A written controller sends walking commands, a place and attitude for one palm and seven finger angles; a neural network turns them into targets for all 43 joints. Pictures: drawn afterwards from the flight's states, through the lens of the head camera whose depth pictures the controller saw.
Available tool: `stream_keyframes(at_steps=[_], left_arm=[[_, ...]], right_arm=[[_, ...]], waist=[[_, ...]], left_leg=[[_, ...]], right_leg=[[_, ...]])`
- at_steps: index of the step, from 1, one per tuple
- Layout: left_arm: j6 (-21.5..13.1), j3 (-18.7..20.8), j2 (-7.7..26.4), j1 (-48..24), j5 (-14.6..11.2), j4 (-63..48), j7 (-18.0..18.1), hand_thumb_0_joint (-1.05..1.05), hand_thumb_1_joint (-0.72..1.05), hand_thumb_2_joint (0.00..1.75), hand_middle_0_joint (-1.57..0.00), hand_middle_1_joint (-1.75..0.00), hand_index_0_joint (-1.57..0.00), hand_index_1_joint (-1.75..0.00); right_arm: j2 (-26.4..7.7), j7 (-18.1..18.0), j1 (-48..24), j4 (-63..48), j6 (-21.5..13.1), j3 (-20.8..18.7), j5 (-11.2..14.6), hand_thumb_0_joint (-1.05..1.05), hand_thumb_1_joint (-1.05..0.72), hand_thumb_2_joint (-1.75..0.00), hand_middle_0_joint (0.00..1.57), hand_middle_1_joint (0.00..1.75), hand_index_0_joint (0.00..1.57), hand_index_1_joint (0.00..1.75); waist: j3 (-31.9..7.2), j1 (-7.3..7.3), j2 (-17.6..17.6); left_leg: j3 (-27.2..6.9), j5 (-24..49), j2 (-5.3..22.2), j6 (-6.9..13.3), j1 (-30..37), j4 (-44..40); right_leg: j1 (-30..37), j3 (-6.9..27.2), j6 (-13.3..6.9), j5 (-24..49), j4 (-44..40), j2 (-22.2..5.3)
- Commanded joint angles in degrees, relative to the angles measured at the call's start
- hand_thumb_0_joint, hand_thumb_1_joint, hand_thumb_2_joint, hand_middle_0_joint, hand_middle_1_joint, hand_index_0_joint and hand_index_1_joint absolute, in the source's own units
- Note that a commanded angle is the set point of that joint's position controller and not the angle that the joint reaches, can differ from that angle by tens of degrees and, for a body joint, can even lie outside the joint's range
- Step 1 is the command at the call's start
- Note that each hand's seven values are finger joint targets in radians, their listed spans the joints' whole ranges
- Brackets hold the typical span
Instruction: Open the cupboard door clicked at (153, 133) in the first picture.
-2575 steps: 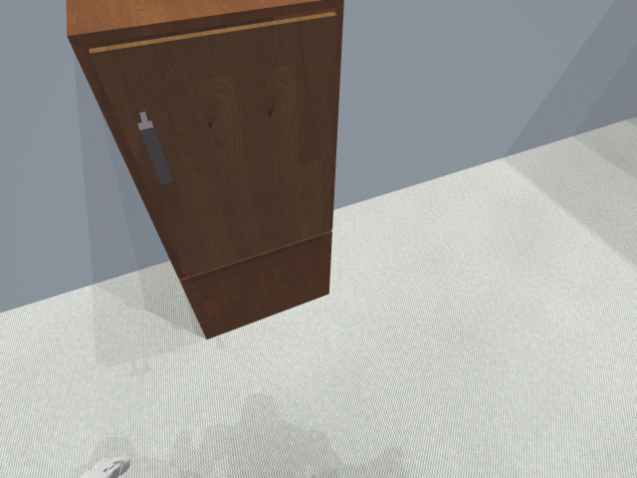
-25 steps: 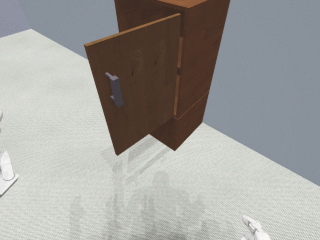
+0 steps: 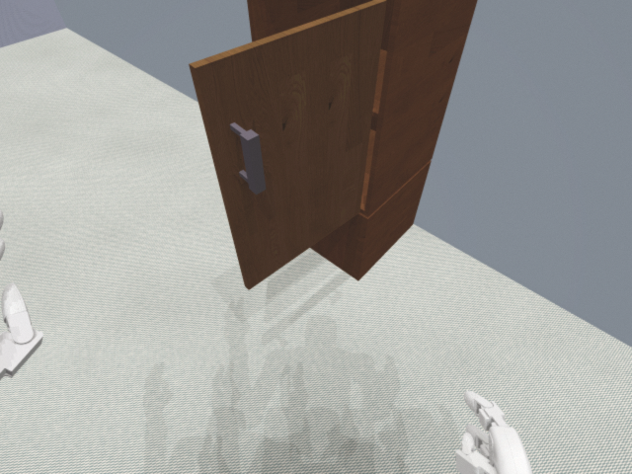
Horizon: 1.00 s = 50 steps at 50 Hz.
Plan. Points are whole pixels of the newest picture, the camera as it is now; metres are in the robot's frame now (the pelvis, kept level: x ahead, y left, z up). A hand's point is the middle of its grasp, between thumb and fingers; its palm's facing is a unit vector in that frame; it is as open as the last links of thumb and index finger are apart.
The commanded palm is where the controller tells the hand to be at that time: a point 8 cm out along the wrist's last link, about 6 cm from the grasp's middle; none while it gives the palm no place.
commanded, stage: stop stepping back and stand still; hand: left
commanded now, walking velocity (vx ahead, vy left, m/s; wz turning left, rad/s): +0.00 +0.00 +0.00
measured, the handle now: (246, 158) +0.61 +0.16 +0.05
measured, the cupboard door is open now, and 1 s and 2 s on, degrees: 84 84 84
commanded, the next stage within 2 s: let the arm hang, fingers relaxed in 0.48 s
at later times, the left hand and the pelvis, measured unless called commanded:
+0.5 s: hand (22, 357) +0.19 +0.27 +0.15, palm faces +0.40 -0.78 -0.48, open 7.5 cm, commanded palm +0.13 +0.31 +0.18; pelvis -0.02 +0.01 +0.01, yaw -1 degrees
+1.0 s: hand out of the picture +0.01 +0.18 -0.17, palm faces +0.05 -0.98 -0.20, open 7.0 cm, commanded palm none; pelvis -0.03 +0.00 +0.00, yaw +3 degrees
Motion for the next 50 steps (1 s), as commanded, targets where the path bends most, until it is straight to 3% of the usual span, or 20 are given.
stream_keyframes(at_steps=[1,5,8,18,28,29,30,31,33,34,36,37,38,39,41,42,44,47,49,50], left_arm=[[-2.28,6.32,10.43,-1.74,-0.26,-12.12,0.55,0.0,0.9,0.9,-0.2,-0.3,-0.2,-0.3],[-2.38,8.27,12.75,-2.44,-0.12,-16.85,0.77,0.0,0.9,0.9,-0.2,-0.3,-0.2,-0.3],[-2.3,7.46,11.18,-0.68,-0.17,-16.99,1.01,0.0,0.9,0.9,-0.2,-0.3,-0.2,-0.3],[-1.61,6.26,9.23,0.92,-0.41,-11.03,0.89,0.0,0.9,0.9,-0.2,-0.3,-0.2,-0.3],[-1.32,5.99,10.13,-1.26,0.2,-14.05,1.19,0.0,0.9,0.9,-0.2,-0.3,-0.2,-0.3],[7.2,-18.42,0.91,-5.88,4.53,32.52,-7.28,0.0,0.9,0.9,-0.2,-0.3,-0.2,-0.3],[11.14,-17.32,-0.72,-5.2,3.74,34.29,-8.77,0.0,0.9,0.9,-0.2,-0.3,-0.2,-0.3],[12.55,-17.27,-0.88,-5.48,3.45,33.5,-8.99,0.0,0.9,0.9,-0.2,-0.3,-0.2,-0.3],[12.46,-17.71,-1.39,-9.05,3.8,38.04,-9.16,0.0,0.9,0.9,-0.2,-0.3,-0.2,-0.3],[12.42,-17.99,-0.61,-10.16,3.95,41.08,-9.17,0.0,0.9,0.9,-0.2,-0.3,-0.2,-0.3],[12.41,-18.68,-0.02,-12.49,4.34,47.61,-9.0,0.0,0.9,0.9,-0.2,-0.3,-0.2,-0.3],[12.6,-19.05,0.31,-13.97,4.28,51.05,-8.86,0.0,0.9,0.9,-0.2,-0.3,-0.2,-0.3],[12.95,-19.67,0.21,-15.76,4.03,54.18,-8.62,0.0,0.9,0.9,-0.2,-0.3,-0.2,-0.3],[13.29,-20.23,-0.32,-17.05,3.78,56.98,-8.42,0.0,0.9,0.9,-0.2,-0.3,-0.2,-0.3],[13.65,-21.0,-1.55,-17.88,3.47,61.92,-8.11,0.0,0.9,0.9,-0.2,-0.3,-0.2,-0.3],[13.67,-21.28,-2.14,-17.14,3.26,64.53,-8.07,0.0,0.9,0.9,-0.2,-0.3,-0.2,-0.3],[13.54,-21.39,-2.86,-14.87,3.09,69.41,-7.95,0.0,0.9,0.9,-0.2,-0.3,-0.2,-0.3],[13.29,-20.67,-4.35,-13.32,3.1,73.97,-7.73,0.0,0.9,0.9,-0.2,-0.3,-0.2,-0.3],[13.08,-21.11,-4.15,-13.77,2.83,76.53,-7.76,0.0,0.9,0.9,-0.2,-0.3,-0.2,-0.3],[12.91,-21.09,-3.9,-14.13,2.87,77.44,-7.75,0.0,0.9,0.9,-0.2,-0.3,-0.2,-0.3]], right_arm=[[-7.17,-1.28,-3.49,-8.68,-1.97,-2.54,-0.06,0.0,-0.9,-0.9,0.2,0.3,0.2,0.3],[-6.79,-1.61,-4.23,-9.7,-2.07,-2.33,-0.21,0.0,-0.9,-0.9,0.2,0.3,0.2,0.3],[-6.66,-1.45,-3.69,-10.09,-2.34,-2.29,-0.23,0.0,-0.9,-0.9,0.2,0.3,0.2,0.3],[-7.41,-1.57,-3.14,-9.39,-1.76,-2.82,0.05,0.0,-0.9,-0.9,0.2,0.3,0.2,0.3],[-7.43,-1.85,-3.54,-9.7,-1.7,-2.84,-0.11,0.0,-0.9,-0.9,0.2,0.3,0.2,0.3],[-18.66,3.84,-6.71,4.99,-3.31,-5.53,-0.12,0.0,-0.9,-0.9,0.2,0.3,0.2,0.3],[-14.79,3.79,-1.78,5.07,0.08,-5.41,-0.16,0.0,-0.9,-0.9,0.2,0.3,0.2,0.3],[-14.48,3.64,-0.46,3.67,1.37,-4.96,-0.18,0.0,-0.9,-0.9,0.2,0.3,0.2,0.3],[-13.63,3.58,-1.96,4.03,3.12,-3.82,-1.04,0.0,-0.9,-0.9,0.2,0.3,0.2,0.3],[-13.63,3.6,-2.36,4.39,3.71,-3.43,-1.34,0.0,-0.9,-0.9,0.2,0.3,0.2,0.3],[-12.09,3.53,-0.8,5.84,5.06,-3.12,-1.7,0.0,-0.9,-0.9,0.2,0.3,0.2,0.3],[-10.88,3.46,0.55,6.96,5.8,-2.81,-1.77,0.0,-0.9,-0.9,0.2,0.3,0.2,0.3],[-9.82,3.35,1.88,8.12,6.54,-2.47,-1.85,0.0,-0.9,-0.9,0.2,0.3,0.2,0.3],[-8.84,3.24,2.44,9.3,7.07,-2.16,-1.93,0.0,-0.9,-0.9,0.2,0.3,0.2,0.3],[-8.07,3.13,2.78,11.28,7.52,-1.67,-2.06,0.0,-0.9,-0.9,0.2,0.3,0.2,0.3],[-8.08,3.01,2.1,12.15,7.44,-1.39,-2.17,0.0,-0.9,-0.9,0.2,0.3,0.2,0.3],[-8.02,2.69,1.13,13.73,7.39,-1.24,-2.12,0.0,-0.9,-0.9,0.2,0.3,0.2,0.3],[-6.54,2.28,2.99,16.0,7.74,-1.63,-2.13,0.0,-0.9,-0.9,0.2,0.3,0.2,0.3],[-5.76,2.17,4.89,17.75,8.04,-1.69,-1.94,0.0,-0.9,-0.9,0.2,0.3,0.2,0.3],[-5.86,2.1,5.9,18.22,8.18,-2.0,-1.73,0.0,-0.9,-0.9,0.2,0.3,0.2,0.3]], waist=[[-5.95,-0.02,0.38],[-7.47,0.67,3.82],[-7.77,0.79,5.91],[-6.01,0.34,1.25],[-6.24,0.63,2.94],[0.43,-2.17,3.81],[-3.69,-0.94,2.68],[-3.53,-1.39,4.15],[-3.75,-0.28,1.26],[-3.71,0.05,-2.94],[-5.2,-0.05,-12.78],[-6.09,-0.63,-16.03],[-6.33,-1.26,-15.98],[-6.17,-1.54,-14.04],[-5.97,-1.47,-3.47],[-5.31,-0.66,2.37],[-4.85,0.73,8.44],[-4.76,1.06,10.23],[-3.56,0.74,8.1],[-2.7,0.51,4.43]], left_leg=[[-3.07,13.8,1.71,1.62,-1.34,-8.08],[-2.84,16.97,2.12,1.66,-1.22,-10.1],[-2.29,16.29,1.93,1.52,-1.8,-10.3],[-2.31,9.0,1.3,0.98,-3.49,-11.68],[-2.34,5.66,0.45,1.24,-3.8,-12.56],[-5.98,13.91,2.82,2.24,-9.37,-3.82],[-4.1,19.14,3.35,1.84,-4.38,-4.3],[-4.88,16.36,4.51,2.33,-4.68,-5.4],[-8.77,8.27,5.62,4.68,-11.61,-7.93],[-8.97,6.43,4.94,4.69,-11.48,-7.43],[-6.96,4.24,1.74,3.89,-7.38,-2.95],[-5.29,4.54,-0.23,3.41,-4.59,-0.32],[-3.86,4.75,-1.42,2.81,-2.41,0.94],[-3.43,5.28,-1.64,2.48,-0.62,1.04],[-4.8,7.48,-0.05,2.5,-0.28,-2.14],[-6.48,7.77,1.53,2.81,-2.45,-5.48],[-7.54,5.21,2.91,2.95,-6.29,-9.12],[-7.14,1.98,2.53,2.65,-6.8,-9.92],[-6.34,0.85,2.07,2.27,-6.18,-9.73],[-6.2,1.38,2.11,2.16,-5.18,-9.12]], right_leg=[[7.64,5.34,0.54,15.17,-4.4,-2.89],[10.36,3.02,1.34,16.25,-3.34,-1.19],[11.69,2.97,1.3,16.69,-3.92,-0.99],[10.5,3.77,1.53,13.44,-7.62,-1.11],[10.72,3.95,1.5,10.18,-9.24,-0.99],[0.85,1.91,-0.09,12.99,-1.29,-5.43],[-0.72,5.48,-0.84,11.25,-3.24,-5.28],[-1.31,3.64,-0.75,5.76,-2.25,-4.32],[1.02,2.82,-1.05,0.37,1.07,-3.08],[1.77,3.2,-1.26,0.22,0.26,-3.3],[-0.18,6.63,-2.59,-0.11,-4.55,-6.56],[-1.39,8.5,-3.64,0.59,-6.72,-8.58],[-2.43,8.97,-4.45,0.89,-7.95,-9.98],[-3.55,8.7,-4.61,0.48,-8.27,-10.16],[-3.11,6.97,-3.44,-1.46,-6.43,-8.03],[-0.95,5.8,-2.32,-0.99,-4.76,-6.26],[4.15,4.43,-1.2,1.0,-3.98,-4.74],[6.41,3.7,-1.65,1.71,-5.84,-4.79],[5.85,4.28,-1.89,1.06,-7.54,-5.19],[4.91,4.51,-2.01,0.58,-8.61,-5.45]])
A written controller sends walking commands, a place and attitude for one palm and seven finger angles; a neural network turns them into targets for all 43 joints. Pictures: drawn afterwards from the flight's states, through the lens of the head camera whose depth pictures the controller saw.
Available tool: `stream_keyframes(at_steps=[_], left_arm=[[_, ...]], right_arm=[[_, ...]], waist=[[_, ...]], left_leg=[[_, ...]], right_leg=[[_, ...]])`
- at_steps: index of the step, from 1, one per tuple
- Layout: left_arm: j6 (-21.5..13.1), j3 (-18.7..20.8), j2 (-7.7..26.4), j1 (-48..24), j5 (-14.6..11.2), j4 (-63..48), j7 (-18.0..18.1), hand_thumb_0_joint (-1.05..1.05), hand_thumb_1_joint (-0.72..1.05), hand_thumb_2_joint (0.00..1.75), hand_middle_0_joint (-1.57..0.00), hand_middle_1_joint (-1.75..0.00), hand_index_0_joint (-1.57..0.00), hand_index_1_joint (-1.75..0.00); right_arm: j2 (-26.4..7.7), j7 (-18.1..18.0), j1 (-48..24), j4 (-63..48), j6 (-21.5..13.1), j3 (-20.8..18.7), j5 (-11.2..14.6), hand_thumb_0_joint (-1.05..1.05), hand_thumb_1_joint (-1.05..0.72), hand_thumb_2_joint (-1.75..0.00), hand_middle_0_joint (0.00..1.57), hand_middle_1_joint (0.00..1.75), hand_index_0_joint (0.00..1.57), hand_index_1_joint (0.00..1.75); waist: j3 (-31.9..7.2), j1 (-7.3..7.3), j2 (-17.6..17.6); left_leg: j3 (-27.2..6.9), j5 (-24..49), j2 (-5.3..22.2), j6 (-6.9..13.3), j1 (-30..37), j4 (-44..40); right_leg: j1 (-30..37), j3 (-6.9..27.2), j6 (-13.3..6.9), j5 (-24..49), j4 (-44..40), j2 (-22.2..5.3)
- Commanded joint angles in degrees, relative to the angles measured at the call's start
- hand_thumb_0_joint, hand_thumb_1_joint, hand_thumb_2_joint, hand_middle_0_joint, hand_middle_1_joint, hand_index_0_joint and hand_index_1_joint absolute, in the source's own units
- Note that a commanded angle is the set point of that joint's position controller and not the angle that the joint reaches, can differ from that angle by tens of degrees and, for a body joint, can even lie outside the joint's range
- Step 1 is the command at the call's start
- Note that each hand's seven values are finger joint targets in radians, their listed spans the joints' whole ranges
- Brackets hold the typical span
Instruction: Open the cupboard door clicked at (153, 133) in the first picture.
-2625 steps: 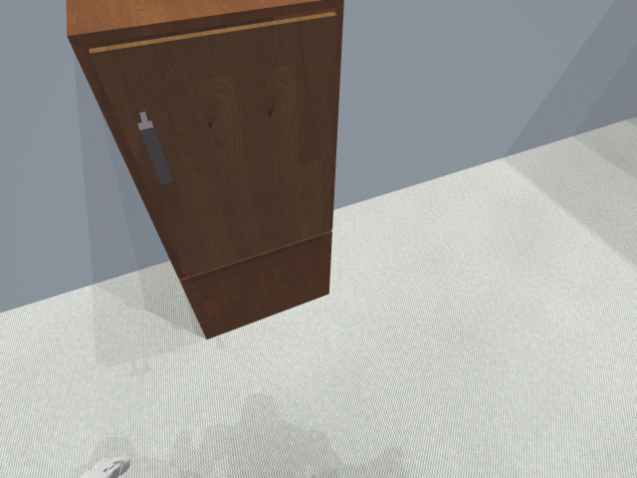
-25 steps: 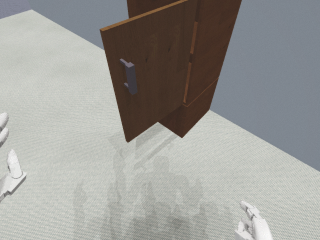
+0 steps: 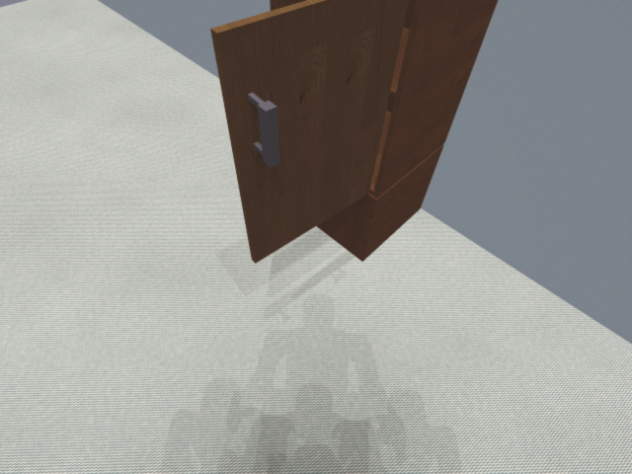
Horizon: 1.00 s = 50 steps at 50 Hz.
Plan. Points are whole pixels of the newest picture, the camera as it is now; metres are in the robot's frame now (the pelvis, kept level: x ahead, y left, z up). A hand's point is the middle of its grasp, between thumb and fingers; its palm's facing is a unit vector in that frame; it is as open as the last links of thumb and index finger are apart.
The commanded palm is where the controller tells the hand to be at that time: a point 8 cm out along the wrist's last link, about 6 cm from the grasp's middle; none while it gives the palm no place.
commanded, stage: let the arm hang, fingers relaxed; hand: left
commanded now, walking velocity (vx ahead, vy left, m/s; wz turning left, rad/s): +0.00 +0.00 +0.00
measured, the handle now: (262, 130) +0.65 +0.13 +0.04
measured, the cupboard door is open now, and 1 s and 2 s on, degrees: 84 84 84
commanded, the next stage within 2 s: look to check the result in 0.68 s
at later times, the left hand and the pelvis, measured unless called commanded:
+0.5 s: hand out of the picture +0.04 +0.18 -0.17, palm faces +0.01 -0.98 -0.22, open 7.3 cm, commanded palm none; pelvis +0.02 +0.00 +0.01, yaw -1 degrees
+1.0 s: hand out of the picture +0.04 +0.17 -0.17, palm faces +0.01 -0.98 -0.20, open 7.4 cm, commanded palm none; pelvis +0.03 +0.00 +0.01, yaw -1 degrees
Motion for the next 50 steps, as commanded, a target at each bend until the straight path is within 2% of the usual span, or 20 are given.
stream_keyframes(at_steps=[1,4,11,16,22,26,32,50], left_arm=[[-2.04,1.63,7.04,1.14,-0.06,0.75,0.42,0.0,0.9,0.9,-0.2,-0.3,-0.2,-0.3],[-2.07,1.66,6.97,0.73,-0.16,3.07,0.45,0.0,0.9,0.9,-0.2,-0.3,-0.2,-0.3],[-2.1,1.55,5.9,1.39,-0.27,7.01,0.74,0.0,0.9,0.9,-0.2,-0.3,-0.2,-0.3],[-2.32,1.52,4.93,2.07,-0.34,8.49,0.93,0.0,0.9,0.9,-0.2,-0.3,-0.2,-0.3],[-2.46,1.39,3.89,2.2,-0.35,9.4,1.02,0.0,0.9,0.9,-0.2,-0.3,-0.2,-0.3],[-2.45,1.44,3.73,2.24,-0.33,9.8,1.02,0.0,0.9,0.9,-0.2,-0.3,-0.2,-0.3],[-2.6,1.4,3.83,2.06,-0.34,10.12,0.92,0.0,0.9,0.9,-0.2,-0.3,-0.2,-0.3],[-2.93,1.39,4.26,2.12,-0.37,10.63,0.9,0.0,0.9,0.9,-0.2,-0.3,-0.2,-0.3]], right_arm=[[-5.59,-0.99,0.79,-2.28,-1.53,-1.87,0.28,0.0,-0.9,-0.9,0.2,0.3,0.2,0.3],[-4.72,-1.07,3.58,-0.04,-1.28,-1.94,0.24,0.0,-0.9,-0.9,0.2,0.3,0.2,0.3],[-3.17,-1.26,5.44,3.37,-1.6,-1.58,0.26,0.0,-0.9,-0.9,0.2,0.3,0.2,0.3],[-2.5,-1.49,4.85,4.57,-2.09,-1.44,0.32,0.0,-0.9,-0.9,0.2,0.3,0.2,0.3],[-1.73,-1.74,4.23,5.43,-2.39,-1.16,0.33,0.0,-0.9,-0.9,0.2,0.3,0.2,0.3],[-1.52,-1.88,3.83,5.59,-2.4,-1.19,0.35,0.0,-0.9,-0.9,0.2,0.3,0.2,0.3],[-1.7,-1.91,3.75,5.78,-2.35,-1.24,0.31,0.0,-0.9,-0.9,0.2,0.3,0.2,0.3],[-3.01,-2.13,2.17,6.07,-2.41,-1.35,0.47,0.0,-0.9,-0.9,0.2,0.3,0.2,0.3]], waist=[[-4.22,0.19,3.99],[-2.09,-0.37,0.24],[0.17,-0.36,-1.78],[-1.0,0.02,-0.09],[-0.17,0.31,2.03],[0.3,0.38,3.02],[-0.1,0.2,1.2],[-0.53,0.15,1.45]], left_leg=[[-3.39,-2.53,3.1,1.96,-1.19,-8.28],[-2.11,-2.95,2.42,1.93,0.72,-7.59],[-1.67,-1.15,2.88,2.17,2.06,-9.0],[-1.76,1.28,3.34,2.06,2.8,-10.12],[-1.79,3.69,3.72,1.72,2.76,-11.22],[-1.83,3.42,3.74,1.64,2.62,-11.62],[-1.49,4.07,3.54,1.63,4.04,-11.5],[-1.11,5.7,3.85,1.53,6.12,-11.42]], right_leg=[[6.36,7.3,-1.84,-3.6,-8.04,-4.81],[3.37,8.06,-2.07,-8.29,-10.59,-5.43],[1.99,7.67,-1.67,-8.36,-11.03,-5.04],[4.31,7.23,-1.37,-3.79,-9.87,-4.74],[5.82,6.58,-1.08,0.74,-8.98,-4.57],[6.44,6.51,-1.04,1.1,-9.3,-4.54],[6.55,6.53,-1.05,1.55,-9.95,-4.73],[7.11,6.61,-1.18,3.45,-10.76,-4.65]])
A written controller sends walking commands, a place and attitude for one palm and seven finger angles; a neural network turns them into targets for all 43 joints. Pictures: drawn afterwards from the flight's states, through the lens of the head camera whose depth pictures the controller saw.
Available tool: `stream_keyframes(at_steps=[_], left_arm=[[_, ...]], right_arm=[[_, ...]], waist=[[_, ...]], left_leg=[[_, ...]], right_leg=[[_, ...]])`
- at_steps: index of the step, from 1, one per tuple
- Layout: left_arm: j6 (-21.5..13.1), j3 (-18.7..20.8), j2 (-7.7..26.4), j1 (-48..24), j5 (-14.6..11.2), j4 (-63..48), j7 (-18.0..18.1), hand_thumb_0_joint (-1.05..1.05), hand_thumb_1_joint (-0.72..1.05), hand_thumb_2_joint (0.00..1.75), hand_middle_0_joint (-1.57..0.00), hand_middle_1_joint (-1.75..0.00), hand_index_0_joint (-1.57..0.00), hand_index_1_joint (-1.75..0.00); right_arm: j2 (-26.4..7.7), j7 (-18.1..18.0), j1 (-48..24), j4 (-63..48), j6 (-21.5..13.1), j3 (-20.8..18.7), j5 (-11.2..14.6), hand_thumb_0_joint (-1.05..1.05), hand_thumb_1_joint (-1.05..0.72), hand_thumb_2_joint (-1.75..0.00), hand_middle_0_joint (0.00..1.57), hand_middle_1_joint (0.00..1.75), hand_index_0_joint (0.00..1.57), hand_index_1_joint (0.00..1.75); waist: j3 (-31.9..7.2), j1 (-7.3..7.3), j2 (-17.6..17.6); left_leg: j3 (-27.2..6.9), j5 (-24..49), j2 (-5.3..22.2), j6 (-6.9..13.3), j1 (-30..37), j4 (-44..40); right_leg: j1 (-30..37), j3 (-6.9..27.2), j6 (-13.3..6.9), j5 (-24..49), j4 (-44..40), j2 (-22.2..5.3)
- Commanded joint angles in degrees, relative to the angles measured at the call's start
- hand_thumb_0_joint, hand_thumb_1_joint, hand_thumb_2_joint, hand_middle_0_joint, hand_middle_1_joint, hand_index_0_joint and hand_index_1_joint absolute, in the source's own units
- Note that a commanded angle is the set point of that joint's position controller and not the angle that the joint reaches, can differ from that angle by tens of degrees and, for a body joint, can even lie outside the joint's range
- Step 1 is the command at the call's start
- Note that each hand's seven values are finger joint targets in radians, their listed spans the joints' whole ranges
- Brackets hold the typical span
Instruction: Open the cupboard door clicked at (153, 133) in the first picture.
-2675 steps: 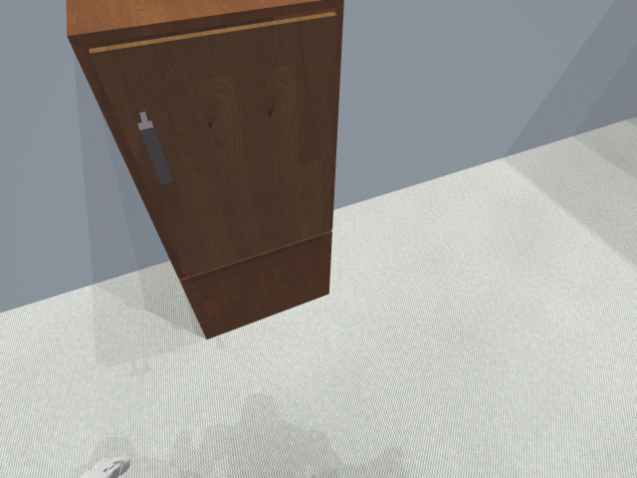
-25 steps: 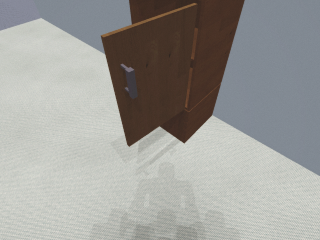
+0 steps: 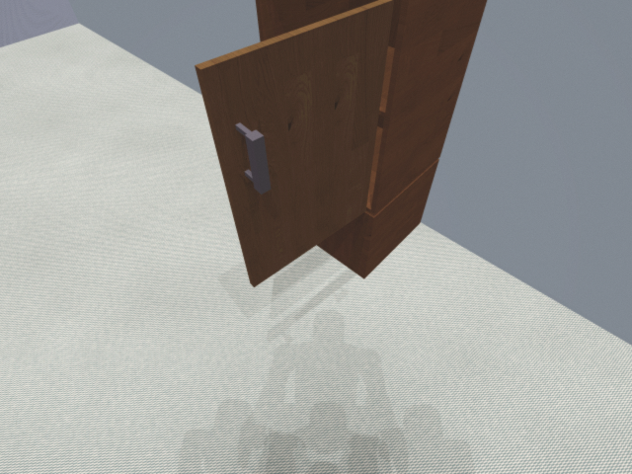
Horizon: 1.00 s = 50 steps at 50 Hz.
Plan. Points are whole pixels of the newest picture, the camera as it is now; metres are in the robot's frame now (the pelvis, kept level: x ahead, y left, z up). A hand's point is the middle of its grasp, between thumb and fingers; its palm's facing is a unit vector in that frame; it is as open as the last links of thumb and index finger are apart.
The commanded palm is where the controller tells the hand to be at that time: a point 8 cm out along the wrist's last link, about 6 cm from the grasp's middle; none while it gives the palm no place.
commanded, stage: look to check the result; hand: left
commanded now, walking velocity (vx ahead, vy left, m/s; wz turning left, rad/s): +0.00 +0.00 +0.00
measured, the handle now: (252, 158) +0.62 +0.15 +0.04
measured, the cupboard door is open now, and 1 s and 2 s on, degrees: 84 84 84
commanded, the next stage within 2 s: stand and wait in 0.22 s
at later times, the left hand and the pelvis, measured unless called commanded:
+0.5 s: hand out of the picture +0.04 +0.18 -0.17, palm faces +0.03 -0.97 -0.22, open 7.4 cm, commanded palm none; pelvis +0.01 +0.00 +0.00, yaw +0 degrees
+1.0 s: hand out of the picture +0.05 +0.20 -0.17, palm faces +0.01 -0.97 -0.25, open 7.4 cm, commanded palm none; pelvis +0.02 +0.00 +0.00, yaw +0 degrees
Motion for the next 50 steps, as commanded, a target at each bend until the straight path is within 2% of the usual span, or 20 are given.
stream_keyframes(at_steps=[1,7,11,14,18,26,31,38,40,41,45,46,50], left_arm=[[-0.8,1.37,7.14,2.45,0.05,-1.77,0.41,0.0,0.9,0.9,-0.2,-0.3,-0.2,-0.3],[-0.97,1.36,7.3,2.07,-0.02,-1.79,0.39,0.0,0.9,0.9,-0.2,-0.3,-0.2,-0.3],[-1.12,1.51,8.09,1.85,0.0,-1.96,0.34,0.0,0.9,0.9,-0.2,-0.3,-0.2,-0.3],[-1.13,1.48,8.08,1.46,-0.03,-1.94,0.33,0.0,0.9,0.9,-0.2,-0.3,-0.2,-0.3],[-1.12,1.53,8.61,1.04,0.0,-2.16,0.28,0.0,0.9,0.9,-0.2,-0.3,-0.2,-0.3],[-1.43,1.71,9.98,-0.01,-0.01,-2.49,0.19,0.0,0.9,0.9,-0.2,-0.3,-0.2,-0.3],[-1.39,1.66,10.44,-0.48,0.01,-2.55,0.1,0.0,0.9,0.9,-0.2,-0.3,-0.2,-0.3],[-1.58,1.8,11.44,-1.4,-0.06,-2.65,-0.02,0.0,0.9,0.9,-0.2,-0.3,-0.2,-0.3],[-1.7,1.91,11.94,-1.53,-0.02,-2.86,0.0,0.0,0.9,0.9,-0.2,-0.3,-0.2,-0.3],[-1.64,1.83,12.05,-2.02,-0.02,-2.74,-0.02,0.0,0.9,0.9,-0.2,-0.3,-0.2,-0.3],[-1.66,1.87,12.81,-2.2,0.02,-2.82,-0.13,0.0,0.9,0.9,-0.2,-0.3,-0.2,-0.3],[-1.58,1.74,12.82,-2.53,0.0,-2.79,-0.14,0.0,0.9,0.9,-0.2,-0.3,-0.2,-0.3],[-1.75,1.89,13.5,-3.0,0.02,-2.95,-0.21,0.0,0.9,0.9,-0.2,-0.3,-0.2,-0.3]], right_arm=[[-4.92,-0.58,3.99,-1.03,-0.39,-0.67,-0.09,0.0,-0.9,-0.9,0.2,0.3,0.2,0.3],[-5.47,-0.65,3.53,-1.02,-0.62,-0.63,-0.13,0.0,-0.9,-0.9,0.2,0.3,0.2,0.3],[-6.19,-0.69,2.86,-1.16,-0.79,-0.74,-0.06,0.0,-0.9,-0.9,0.2,0.3,0.2,0.3],[-6.52,-0.72,2.72,-1.12,-0.73,-0.7,-0.07,0.0,-0.9,-0.9,0.2,0.3,0.2,0.3],[-6.74,-0.62,2.2,-1.09,-0.72,-0.73,-0.12,0.0,-0.9,-0.9,0.2,0.3,0.2,0.3],[-8.0,-0.6,1.18,-1.31,-0.89,-0.9,-0.06,0.0,-0.9,-0.9,0.2,0.3,0.2,0.3],[-8.55,-0.54,0.28,-1.4,-0.83,-0.94,-0.11,0.0,-0.9,-0.9,0.2,0.3,0.2,0.3],[-10.12,-0.56,-0.71,-1.56,-1.07,-0.99,-0.13,0.0,-0.9,-0.9,0.2,0.3,0.2,0.3],[-10.74,-0.59,-1.11,-1.82,-1.11,-1.1,0.0,0.0,-0.9,-0.9,0.2,0.3,0.2,0.3],[-10.64,-0.57,-1.25,-1.67,-1.13,-1.07,-0.05,0.0,-0.9,-0.9,0.2,0.3,0.2,0.3],[-11.52,-0.51,-2.05,-1.98,-1.03,-1.18,0.03,0.0,-0.9,-0.9,0.2,0.3,0.2,0.3],[-11.38,-0.43,-2.12,-1.8,-1.0,-1.16,-0.08,0.0,-0.9,-0.9,0.2,0.3,0.2,0.3],[-12.28,-0.4,-2.63,-2.12,-1.06,-1.22,0.01,0.0,-0.9,-0.9,0.2,0.3,0.2,0.3]], waist=[[0.95,-0.02,-0.82],[-0.36,0.07,0.1],[-0.8,0.23,-0.64],[-0.35,0.09,-1.45],[0.21,0.17,-0.8],[-1.48,0.12,-1.2],[-0.35,0.14,-0.57],[-2.28,0.19,-0.26],[-2.48,0.3,-1.1],[-2.16,0.15,-0.1],[-1.23,0.31,-1.29],[-0.94,0.2,-0.69],[-1.77,0.21,-1.53]], left_leg=[[-2.72,4.53,3.55,2.03,-2.08,-4.08],[-2.99,6.49,3.76,2.01,-1.53,-4.18],[-2.97,8.08,3.91,2.04,-0.86,-4.08],[-2.97,7.53,3.92,1.99,-0.96,-4.43],[-3.05,7.33,3.82,1.98,-0.96,-4.67],[-3.13,8.91,4.01,2.04,0.14,-4.58],[-3.17,7.9,4.02,1.98,0.08,-4.99],[-3.41,9.15,4.26,2.04,0.87,-5.3],[-3.42,9.98,4.38,2.11,1.35,-5.17],[-3.5,10.13,4.39,2.03,1.1,-5.35],[-3.48,8.83,4.36,2.04,1.18,-5.7],[-3.56,8.53,4.33,2.04,0.91,-5.8],[-3.72,8.48,4.42,2.08,1.33,-5.94]], right_leg=[[0.91,5.34,-1.05,3.05,-5.31,-5.51],[2.4,5.23,-1.11,5.82,-4.85,-5.52],[2.89,4.91,-1.14,8.22,-4.56,-5.77],[2.96,5.06,-1.12,7.89,-4.96,-5.76],[2.86,5.12,-1.08,7.39,-5.27,-5.8],[4.21,5.01,-1.22,10.13,-5.27,-6.1],[3.44,5.23,-1.25,8.46,-6.06,-6.06],[5.0,5.44,-1.35,10.06,-5.94,-6.14],[5.09,5.25,-1.41,11.3,-5.89,-6.04],[5.18,5.29,-1.38,11.54,-5.79,-6.18],[4.38,5.28,-1.3,9.77,-6.55,-6.1],[4.38,5.34,-1.29,9.18,-6.74,-6.31],[4.7,5.58,-1.34,9.11,-6.96,-6.12]])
